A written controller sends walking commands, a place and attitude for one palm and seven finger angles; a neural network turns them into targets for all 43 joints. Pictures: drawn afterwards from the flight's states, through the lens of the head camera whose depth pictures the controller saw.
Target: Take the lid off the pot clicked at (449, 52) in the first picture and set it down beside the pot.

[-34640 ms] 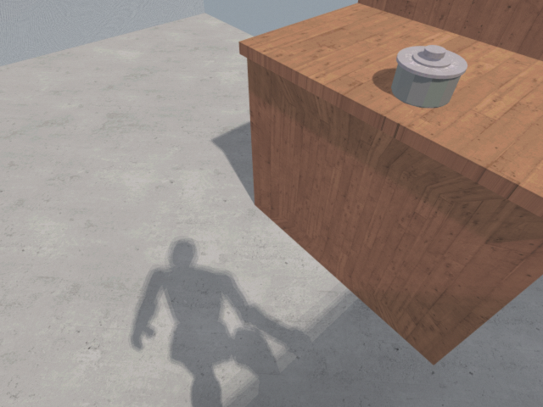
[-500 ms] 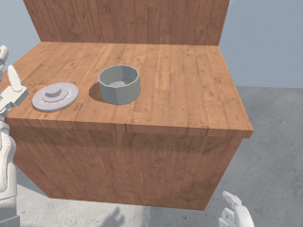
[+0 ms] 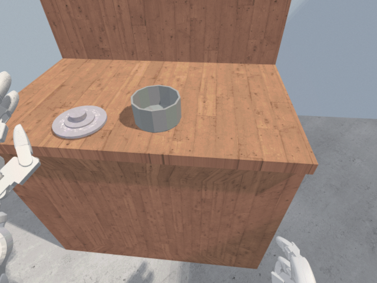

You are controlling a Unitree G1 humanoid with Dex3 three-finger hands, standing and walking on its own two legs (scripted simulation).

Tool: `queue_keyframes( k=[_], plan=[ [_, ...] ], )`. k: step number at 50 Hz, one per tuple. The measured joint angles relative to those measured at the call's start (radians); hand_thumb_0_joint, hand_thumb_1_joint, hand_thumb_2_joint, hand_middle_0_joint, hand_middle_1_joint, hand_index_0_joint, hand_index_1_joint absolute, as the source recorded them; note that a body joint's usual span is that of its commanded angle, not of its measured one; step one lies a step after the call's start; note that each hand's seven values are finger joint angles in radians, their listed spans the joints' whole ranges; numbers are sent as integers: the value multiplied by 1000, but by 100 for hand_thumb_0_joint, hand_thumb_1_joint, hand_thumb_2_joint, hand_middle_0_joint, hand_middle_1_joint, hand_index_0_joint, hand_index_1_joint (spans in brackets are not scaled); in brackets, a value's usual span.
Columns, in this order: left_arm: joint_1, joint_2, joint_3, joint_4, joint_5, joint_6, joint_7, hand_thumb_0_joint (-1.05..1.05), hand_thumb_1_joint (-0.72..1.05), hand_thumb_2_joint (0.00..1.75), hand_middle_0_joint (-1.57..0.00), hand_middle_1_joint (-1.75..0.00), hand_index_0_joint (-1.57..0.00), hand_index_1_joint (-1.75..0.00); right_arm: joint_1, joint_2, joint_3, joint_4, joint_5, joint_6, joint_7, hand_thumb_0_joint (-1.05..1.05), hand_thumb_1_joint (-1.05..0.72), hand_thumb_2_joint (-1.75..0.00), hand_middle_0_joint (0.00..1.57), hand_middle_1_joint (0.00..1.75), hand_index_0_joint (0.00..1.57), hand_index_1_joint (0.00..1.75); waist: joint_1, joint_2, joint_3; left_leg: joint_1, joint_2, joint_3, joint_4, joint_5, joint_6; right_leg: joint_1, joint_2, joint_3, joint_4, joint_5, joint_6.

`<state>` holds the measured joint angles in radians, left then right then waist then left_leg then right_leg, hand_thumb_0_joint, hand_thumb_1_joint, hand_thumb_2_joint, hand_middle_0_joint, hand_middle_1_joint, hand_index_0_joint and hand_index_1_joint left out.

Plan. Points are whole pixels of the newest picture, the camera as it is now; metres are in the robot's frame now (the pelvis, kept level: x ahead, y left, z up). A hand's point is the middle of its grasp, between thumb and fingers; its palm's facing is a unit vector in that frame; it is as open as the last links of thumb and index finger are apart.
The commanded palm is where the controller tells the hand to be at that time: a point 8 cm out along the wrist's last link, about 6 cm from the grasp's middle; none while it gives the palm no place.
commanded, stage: draw the hand back to the body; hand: left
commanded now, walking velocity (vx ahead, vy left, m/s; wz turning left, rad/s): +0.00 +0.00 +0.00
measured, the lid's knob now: (78, 114) +0.52 +0.42 +0.08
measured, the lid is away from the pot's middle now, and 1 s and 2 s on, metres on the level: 0.24 0.24 0.24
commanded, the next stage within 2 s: step back with the hand held close in 0.14 s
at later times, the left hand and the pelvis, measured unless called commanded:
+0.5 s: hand (29, 166) +0.19 +0.26 +0.24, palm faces +0.44 -0.80 -0.41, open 7.4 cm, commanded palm +0.12 +0.31 +0.26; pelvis -0.01 +0.03 -0.01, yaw +0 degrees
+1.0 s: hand out of the picture +0.10 +0.27 +0.24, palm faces +0.43 -0.79 -0.45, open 7.4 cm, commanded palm +0.04 +0.32 +0.26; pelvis -0.10 +0.05 -0.02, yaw -1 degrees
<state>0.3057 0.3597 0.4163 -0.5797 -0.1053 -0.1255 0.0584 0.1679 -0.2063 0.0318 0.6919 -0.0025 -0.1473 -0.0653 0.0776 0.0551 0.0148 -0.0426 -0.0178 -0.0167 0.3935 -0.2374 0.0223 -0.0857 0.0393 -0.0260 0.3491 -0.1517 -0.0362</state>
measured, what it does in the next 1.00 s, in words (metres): walks backwards: right foot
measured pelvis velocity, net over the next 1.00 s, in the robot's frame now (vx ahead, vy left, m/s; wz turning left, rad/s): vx -0.10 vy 0.05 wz -0.02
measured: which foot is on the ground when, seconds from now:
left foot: down 0.00-1.00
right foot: down 0.00-0.58, up 0.60-0.74, down 0.76-0.96, up 0.98-1.00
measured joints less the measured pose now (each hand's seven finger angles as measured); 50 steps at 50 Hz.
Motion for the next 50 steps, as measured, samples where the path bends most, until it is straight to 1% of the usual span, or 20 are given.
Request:
queue_keyframes(
  k=[3,6,10,13,15,18,21,24,28,30,32,34,36,37,38,39,43,47,48,50],
  plan=[
    [35,14,-1,-28,2,-5,-1,1,89,90,-21,-30,-21,-30,3,6,-1,1,-1,-4,-5,1,-91,-90,20,30,20,30,7,-1,-3,-1,0,-4,7,-3,0,3,0,-4,0,-1,1],
    [13,15,2,-21,4,-8,8,1,89,90,-21,-30,-22,-30,-1,9,1,8,1,-6,-11,1,-91,-90,20,30,20,30,14,-1,4,-2,0,-11,15,-5,1,10,-1,-11,-3,1,1],
    [-4,-4,2,-16,6,-4,16,1,89,90,-21,-30,-21,-30,-7,13,6,6,-2,-9,-10,1,-91,-90,20,30,20,30,13,-1,13,-2,-3,-10,13,-1,3,8,-4,-10,-1,3,3],
    [10,-3,-6,-27,9,-2,14,1,89,90,-21,-30,-21,-30,-5,16,8,3,-6,-14,-9,1,-91,-90,20,30,20,30,9,-3,12,-2,-6,-7,9,1,4,4,-6,-8,2,1,4],
    [15,19,18,-23,20,-27,17,1,89,90,-21,-30,-21,-30,3,13,15,-22,0,2,-4,1,-91,-90,20,30,20,30,1,-1,2,-30,-3,-9,28,-6,6,-16,-4,-10,5,1,6],
    [16,52,62,-24,36,-61,34,1,89,90,-21,-30,-22,-30,8,4,9,-47,8,28,10,1,-91,-90,20,30,20,30,-21,2,-17,-107,4,-18,82,-23,10,-66,5,-20,7,9,8],
    [25,55,61,-41,43,-77,40,1,89,90,-21,-30,-21,-30,9,-14,-9,-56,19,55,17,1,-91,-90,20,30,20,30,-41,-4,-19,-164,1,-18,122,-34,15,-114,1,-21,26,10,15],
    [75,53,48,-69,44,-77,38,1,89,90,-21,-30,-21,-30,19,-28,-27,-67,27,82,15,1,-91,-90,20,30,20,30,-63,-26,-20,-189,-16,0,124,-29,31,-157,-17,-5,60,2,31],
    [157,84,60,-122,41,-72,33,1,89,90,-21,-30,-22,-30,45,-31,-44,-98,30,103,7,1,-91,-90,20,30,20,30,-90,-64,-24,-216,-43,26,130,-24,49,-216,-44,20,128,-18,50],
    [183,108,81,-151,39,-74,33,1,89,90,-22,-30,-22,-30,57,-25,-48,-109,26,104,5,1,-91,-90,20,30,20,30,-93,-83,-25,-227,-54,40,139,-24,56,-251,-55,27,189,-32,49],
    [193,123,101,-173,38,-82,34,1,88,90,-22,-30,-22,-30,72,-16,-52,-115,17,98,6,1,-91,-90,20,30,20,30,-94,-90,-34,-242,-58,47,147,-23,61,-279,-56,33,281,-108,45],
    [183,124,118,-187,38,-90,39,1,88,90,-22,-30,-22,-30,86,-9,-53,-114,10,85,9,1,-91,-90,20,30,20,30,-92,-79,-50,-261,-52,45,153,-19,63,-284,-47,33,345,-182,41],
    [160,122,135,-194,40,-101,48,1,88,90,-22,-30,-22,-30,93,-2,-51,-109,9,75,13,1,-91,-90,20,30,20,30,-91,-63,-61,-284,-44,40,160,-12,62,-254,-44,22,320,-176,37],
    [147,124,147,-194,40,-106,52,1,88,90,-22,-30,-22,-30,92,3,-47,-107,11,73,15,1,-91,-90,20,30,20,30,-90,-60,-64,-298,-43,40,168,-10,60,-229,-47,18,282,-130,33],
    [133,129,159,-191,40,-112,56,1,88,90,-22,-30,-22,-30,87,8,-43,-106,14,73,18,1,-91,-90,20,30,20,30,-88,-61,-67,-317,-43,43,181,-10,59,-209,-52,17,235,-101,37],
    [118,129,166,-183,41,-120,57,1,88,90,-22,-30,-22,-30,76,12,-39,-101,17,74,22,1,-91,-90,20,30,20,30,-87,-56,-64,-337,-37,45,199,-11,56,-204,-48,16,207,-125,46],
    [58,112,140,-132,35,-131,51,1,89,90,-21,-30,-22,-30,38,14,-36,-87,29,87,27,1,-91,-90,20,30,20,30,-106,-20,-31,-383,-14,19,238,5,50,-221,-25,-12,194,-113,56],
    [113,117,134,-141,28,-119,47,1,89,90,-21,-30,-22,-30,38,20,-29,-99,36,93,21,1,-91,-90,20,30,20,30,-118,-38,-23,-398,-16,23,239,33,56,-246,-27,-10,215,-92,56],
    [137,118,135,-151,29,-117,47,1,89,90,-21,-30,-22,-30,44,20,-27,-107,35,92,18,1,-91,-90,20,30,20,30,-115,-46,-25,-399,-17,29,234,40,58,-257,-32,-8,227,-96,52],
    [171,115,138,-174,35,-116,48,1,89,90,-22,-30,-22,-30,56,20,-25,-121,27,81,10,1,-91,-90,20,30,20,30,-105,-55,-32,-403,-15,40,221,58,62,-281,-33,0,279,-165,42]
  ],
)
